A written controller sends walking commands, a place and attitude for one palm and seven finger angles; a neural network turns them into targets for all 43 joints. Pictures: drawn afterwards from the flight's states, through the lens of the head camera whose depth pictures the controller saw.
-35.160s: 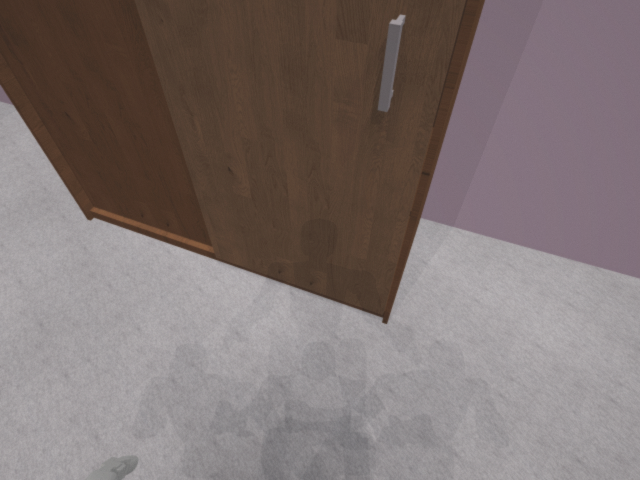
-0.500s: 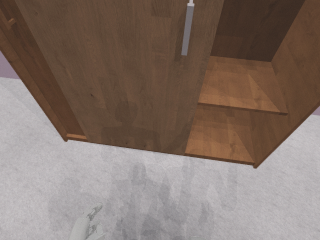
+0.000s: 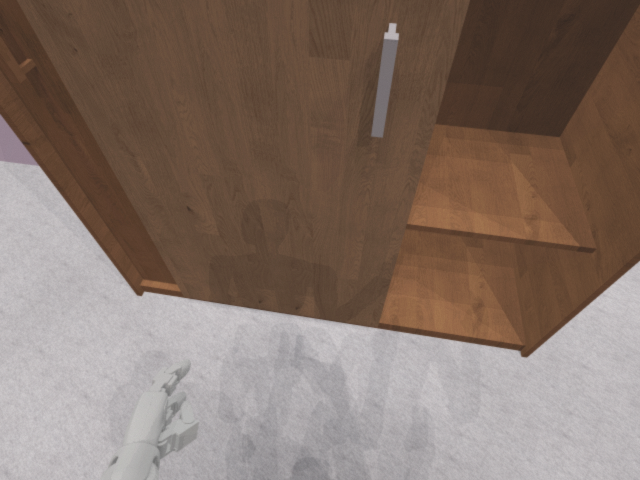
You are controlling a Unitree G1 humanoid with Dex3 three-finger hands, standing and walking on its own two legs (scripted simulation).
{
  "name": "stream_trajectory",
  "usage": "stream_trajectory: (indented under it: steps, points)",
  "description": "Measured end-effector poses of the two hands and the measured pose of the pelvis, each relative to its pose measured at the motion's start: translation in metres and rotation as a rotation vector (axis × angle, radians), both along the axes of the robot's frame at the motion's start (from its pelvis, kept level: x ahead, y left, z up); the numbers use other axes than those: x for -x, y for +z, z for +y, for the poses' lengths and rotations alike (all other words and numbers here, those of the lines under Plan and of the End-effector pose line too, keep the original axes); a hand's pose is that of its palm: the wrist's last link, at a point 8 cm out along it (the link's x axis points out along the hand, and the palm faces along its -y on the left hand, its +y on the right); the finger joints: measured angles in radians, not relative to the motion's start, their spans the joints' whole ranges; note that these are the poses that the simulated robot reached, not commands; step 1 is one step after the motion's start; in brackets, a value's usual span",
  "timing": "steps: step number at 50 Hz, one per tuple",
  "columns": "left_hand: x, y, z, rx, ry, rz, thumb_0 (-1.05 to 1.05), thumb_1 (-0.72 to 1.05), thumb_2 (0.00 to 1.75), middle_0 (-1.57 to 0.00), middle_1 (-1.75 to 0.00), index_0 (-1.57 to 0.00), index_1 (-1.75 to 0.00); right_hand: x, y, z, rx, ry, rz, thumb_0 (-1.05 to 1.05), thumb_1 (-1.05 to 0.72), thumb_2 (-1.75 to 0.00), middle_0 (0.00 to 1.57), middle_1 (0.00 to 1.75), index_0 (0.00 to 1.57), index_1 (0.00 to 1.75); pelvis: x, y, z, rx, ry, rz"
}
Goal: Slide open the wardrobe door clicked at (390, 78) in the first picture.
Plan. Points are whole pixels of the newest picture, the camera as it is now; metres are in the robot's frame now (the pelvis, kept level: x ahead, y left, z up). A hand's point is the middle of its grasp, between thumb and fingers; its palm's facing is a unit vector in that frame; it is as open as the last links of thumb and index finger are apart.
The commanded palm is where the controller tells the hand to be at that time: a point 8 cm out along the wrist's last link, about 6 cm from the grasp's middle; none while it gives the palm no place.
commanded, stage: let the arm hang, fingers relaxed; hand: right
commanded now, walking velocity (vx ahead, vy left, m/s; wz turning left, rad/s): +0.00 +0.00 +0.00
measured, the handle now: (384, 83) +0.63 -0.06 +0.16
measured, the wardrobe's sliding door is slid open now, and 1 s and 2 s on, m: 0.48 0.48 0.48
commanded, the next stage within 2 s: look to check the result in 1.14 s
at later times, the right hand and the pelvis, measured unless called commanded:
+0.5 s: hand out of the picture -0.04 -0.21 -0.18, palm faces +0.07 +0.98 -0.19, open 7.0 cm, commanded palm none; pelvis -0.03 -0.02 +0.00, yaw -3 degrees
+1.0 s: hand out of the picture -0.02 -0.20 -0.17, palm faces +0.04 +0.98 -0.17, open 7.3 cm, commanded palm none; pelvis -0.03 -0.03 +0.01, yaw -1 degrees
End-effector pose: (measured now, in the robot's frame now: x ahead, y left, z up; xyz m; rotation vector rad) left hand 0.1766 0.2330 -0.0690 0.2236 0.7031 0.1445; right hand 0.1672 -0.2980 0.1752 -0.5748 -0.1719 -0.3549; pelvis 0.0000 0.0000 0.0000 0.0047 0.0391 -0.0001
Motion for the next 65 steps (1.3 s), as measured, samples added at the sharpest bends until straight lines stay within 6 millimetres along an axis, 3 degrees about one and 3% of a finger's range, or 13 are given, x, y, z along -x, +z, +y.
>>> stream_trajectory:
  steps: [2, 4, 8, 11, 13, 15, 17, 24, 31, 36, 45, 50, 65]
  points:
    - [0.003, -0.001, -0.003, -0.001, -0.004, 0.010, 0.01, 0.90, 0.90, -0.20, -0.30, -0.20, -0.30, 0.003, -0.001, -0.002, -0.011, -0.009, -0.004, 0.02, -0.89, -0.90, 0.21, 0.30, 0.21, 0.30, 0.001, 0.000, -0.001, -0.001, -0.001, -0.002]
    - [0.006, -0.009, -0.004, 0.019, -0.047, 0.028, 0.01, 0.90, 0.90, -0.20, -0.30, -0.20, -0.30, -0.001, -0.025, -0.006, -0.034, -0.002, 0.073, 0.01, -0.89, -0.90, 0.21, 0.30, 0.21, 0.30, 0.004, -0.001, -0.004, -0.002, -0.019, 0.007]
    - [0.018, -0.036, 0.001, 0.016, -0.092, 0.143, 0.01, 0.90, 0.90, -0.20, -0.30, -0.20, -0.30, -0.002, -0.141, -0.015, -0.211, -0.066, 0.522, 0.01, -0.90, -0.90, 0.20, 0.30, 0.20, 0.30, 0.013, -0.007, -0.012, 0.000, -0.043, 0.024]
    - [0.041, -0.046, 0.002, 0.010, -0.062, 0.223, 0.01, 0.90, 0.90, -0.20, -0.30, -0.20, -0.30, 0.031, -0.229, 0.003, -0.363, -0.116, 0.872, 0.01, -0.90, -0.90, 0.20, 0.30, 0.20, 0.30, 0.017, -0.009, -0.014, 0.009, -0.042, 0.015]
    - [0.062, -0.049, 0.002, 0.001, -0.037, 0.287, 0.01, 0.90, 0.90, -0.20, -0.30, -0.20, -0.30, 0.064, -0.273, 0.024, -0.455, -0.127, 1.068, 0.01, -0.91, -0.90, 0.20, 0.30, 0.19, 0.30, 0.019, -0.008, -0.015, 0.014, -0.039, 0.003]
    - [0.087, -0.051, 0.001, -0.010, -0.016, 0.365, 0.01, 0.90, 0.90, -0.20, -0.30, -0.20, -0.30, 0.100, -0.303, 0.049, -0.540, -0.128, 1.226, 0.02, -0.91, -0.90, 0.20, 0.29, 0.19, 0.30, 0.022, -0.006, -0.015, 0.012, -0.037, -0.009]
    - [0.113, -0.053, -0.001, -0.019, 0.001, 0.452, 0.01, 0.91, 0.90, -0.20, -0.30, -0.20, -0.30, 0.132, -0.319, 0.065, -0.624, -0.166, 1.316, 0.01, -0.93, -0.90, 0.20, 0.30, 0.20, 0.30, 0.024, -0.004, -0.014, 0.006, -0.040, -0.017]
    - [0.186, -0.060, -0.015, -0.003, 0.044, 0.691, 0.01, 0.90, 0.90, -0.20, -0.30, -0.20, -0.30, 0.202, -0.322, 0.044, -0.646, -0.302, 1.461, -0.01, -0.99, -0.90, 0.21, 0.30, 0.20, 0.30, 0.031, 0.003, -0.017, -0.012, -0.049, -0.026]
    - [0.211, -0.069, -0.035, 0.058, 0.073, 0.737, 0.01, 0.90, 0.90, -0.20, -0.30, -0.20, -0.30, 0.237, -0.312, 0.032, -0.617, -0.366, 1.551, 0.00, -0.94, -0.90, 0.20, 0.30, 0.20, 0.30, 0.033, 0.005, -0.025, -0.008, -0.036, -0.033]
    - [0.211, -0.073, -0.044, 0.079, 0.078, 0.724, 0.01, 0.91, 0.90, -0.20, -0.30, -0.20, -0.30, 0.234, -0.311, 0.033, -0.613, -0.358, 1.543, 0.01, -0.92, -0.90, 0.20, 0.30, 0.20, 0.30, 0.034, 0.005, -0.029, -0.003, -0.027, -0.040]
    - [0.204, -0.071, -0.043, 0.071, 0.093, 0.685, 0.02, 0.92, 0.90, -0.20, -0.30, -0.20, -0.30, 0.205, -0.317, 0.048, -0.635, -0.276, 1.483, 0.01, -0.91, -0.90, 0.20, 0.30, 0.20, 0.30, 0.033, 0.006, -0.033, 0.003, -0.016, -0.045]
    - [0.200, -0.069, -0.041, 0.064, 0.101, 0.671, 0.01, 0.92, 0.90, -0.20, -0.30, -0.20, -0.30, 0.197, -0.318, 0.047, -0.629, -0.269, 1.472, 0.02, -0.93, -0.90, 0.20, 0.30, 0.20, 0.30, 0.032, 0.006, -0.032, 0.003, -0.013, -0.046]
    - [0.196, -0.069, -0.040, 0.065, 0.099, 0.676, 0.01, 0.92, 0.90, -0.20, -0.30, -0.20, -0.30, 0.194, -0.316, 0.045, -0.624, -0.275, 1.475, 0.01, -0.91, -0.90, 0.20, 0.30, 0.20, 0.30, 0.028, 0.007, -0.032, 0.003, -0.011, -0.049]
